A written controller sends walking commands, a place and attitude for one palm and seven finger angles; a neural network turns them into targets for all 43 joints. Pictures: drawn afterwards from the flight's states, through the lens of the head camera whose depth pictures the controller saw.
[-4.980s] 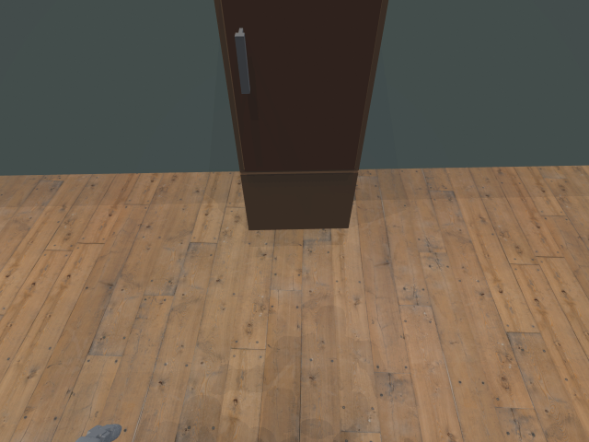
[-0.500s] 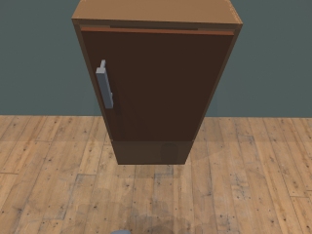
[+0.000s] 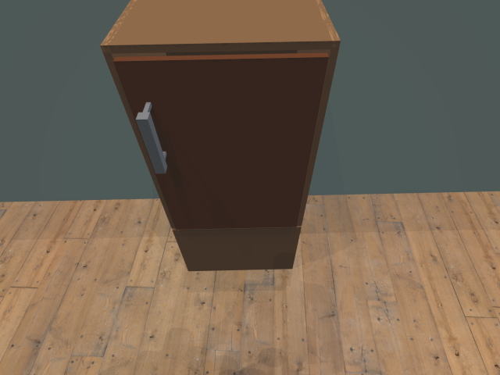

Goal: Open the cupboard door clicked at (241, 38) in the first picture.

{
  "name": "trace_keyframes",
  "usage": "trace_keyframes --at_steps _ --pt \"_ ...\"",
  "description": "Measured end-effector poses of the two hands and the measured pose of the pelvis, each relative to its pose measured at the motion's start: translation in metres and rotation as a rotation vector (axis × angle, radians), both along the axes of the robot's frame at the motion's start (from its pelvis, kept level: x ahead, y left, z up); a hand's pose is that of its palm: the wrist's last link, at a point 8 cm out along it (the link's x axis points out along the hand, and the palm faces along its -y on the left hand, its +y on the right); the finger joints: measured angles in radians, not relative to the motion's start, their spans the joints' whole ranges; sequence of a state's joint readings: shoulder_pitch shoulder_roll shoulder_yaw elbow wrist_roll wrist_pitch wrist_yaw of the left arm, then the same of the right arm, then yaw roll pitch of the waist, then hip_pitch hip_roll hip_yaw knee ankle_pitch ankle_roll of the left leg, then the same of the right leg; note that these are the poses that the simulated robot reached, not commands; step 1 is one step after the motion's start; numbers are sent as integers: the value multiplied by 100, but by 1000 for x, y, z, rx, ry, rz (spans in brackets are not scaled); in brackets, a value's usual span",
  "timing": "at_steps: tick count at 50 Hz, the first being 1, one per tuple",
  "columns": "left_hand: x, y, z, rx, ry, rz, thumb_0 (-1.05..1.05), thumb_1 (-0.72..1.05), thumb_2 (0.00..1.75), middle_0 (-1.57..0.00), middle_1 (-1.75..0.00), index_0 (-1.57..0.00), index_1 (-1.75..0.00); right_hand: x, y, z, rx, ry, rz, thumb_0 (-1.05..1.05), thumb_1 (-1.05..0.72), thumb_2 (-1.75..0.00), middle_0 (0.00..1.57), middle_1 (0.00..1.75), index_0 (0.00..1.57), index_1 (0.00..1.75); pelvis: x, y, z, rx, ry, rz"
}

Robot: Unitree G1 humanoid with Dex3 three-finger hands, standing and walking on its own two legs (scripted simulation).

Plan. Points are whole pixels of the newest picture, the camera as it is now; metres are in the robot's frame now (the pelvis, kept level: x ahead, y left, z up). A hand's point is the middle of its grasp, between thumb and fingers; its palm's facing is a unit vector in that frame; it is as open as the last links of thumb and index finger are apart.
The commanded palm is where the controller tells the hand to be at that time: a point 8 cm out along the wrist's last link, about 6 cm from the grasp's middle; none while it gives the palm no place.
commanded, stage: come to a stop and stand still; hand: left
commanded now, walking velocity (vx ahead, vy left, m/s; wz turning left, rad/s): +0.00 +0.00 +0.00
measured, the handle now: (154, 139) +0.58 +0.25 +0.03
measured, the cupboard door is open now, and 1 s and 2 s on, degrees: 0 0 0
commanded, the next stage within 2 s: look again from close up in 0.32 s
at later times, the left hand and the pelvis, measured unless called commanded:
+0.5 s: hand out of the picture -0.04 +0.17 -0.17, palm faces +0.01 -0.99 -0.16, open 7.3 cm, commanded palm none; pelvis -0.03 +0.01 +0.00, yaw +0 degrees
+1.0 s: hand out of the picture +0.02 +0.25 -0.16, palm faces +0.01 -0.97 -0.25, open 7.3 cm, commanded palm none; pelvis -0.02 +0.05 +0.00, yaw -1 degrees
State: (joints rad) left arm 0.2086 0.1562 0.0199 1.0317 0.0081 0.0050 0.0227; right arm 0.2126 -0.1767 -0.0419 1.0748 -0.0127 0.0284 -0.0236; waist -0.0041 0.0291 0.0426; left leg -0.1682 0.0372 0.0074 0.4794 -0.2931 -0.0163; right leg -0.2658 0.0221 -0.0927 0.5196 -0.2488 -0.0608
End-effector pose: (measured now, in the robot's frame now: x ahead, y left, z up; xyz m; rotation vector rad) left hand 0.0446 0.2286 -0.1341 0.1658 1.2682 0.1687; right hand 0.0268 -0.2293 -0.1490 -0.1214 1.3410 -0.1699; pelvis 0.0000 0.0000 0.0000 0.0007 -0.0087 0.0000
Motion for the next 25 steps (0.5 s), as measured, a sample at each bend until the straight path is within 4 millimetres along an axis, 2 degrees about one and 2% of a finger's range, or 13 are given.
trace_keyframes --at_steps 6,15,21,25 --pt "-25 -2 -1 -20 36 23 0 93 90 -20 -30 -20 -30 -39 9 8 10 68 11 1 -91 -90 20 30 20 30 -11 -4 7 6 -17 -6" --pt "-71 -8 -2 -37 130 34 0 92 90 -20 -30 -20 -30 -81 21 7 37 125 -14 1 -91 -90 20 30 20 30 -21 -2 9 4 -15 -13" --pt "-90 -14 -5 -61 175 44 0 91 90 -20 -30 -20 -30 -102 29 9 43 166 -32 1 -91 -90 20 30 20 30 -23 2 8 4 -8 -15" --pt "-90 -9 -8 -57 152 0 0 91 90 -20 -30 -20 -30 -102 27 7 30 138 -33 1 -91 -90 20 30 20 30 -28 7 3 -1 -5 -4"
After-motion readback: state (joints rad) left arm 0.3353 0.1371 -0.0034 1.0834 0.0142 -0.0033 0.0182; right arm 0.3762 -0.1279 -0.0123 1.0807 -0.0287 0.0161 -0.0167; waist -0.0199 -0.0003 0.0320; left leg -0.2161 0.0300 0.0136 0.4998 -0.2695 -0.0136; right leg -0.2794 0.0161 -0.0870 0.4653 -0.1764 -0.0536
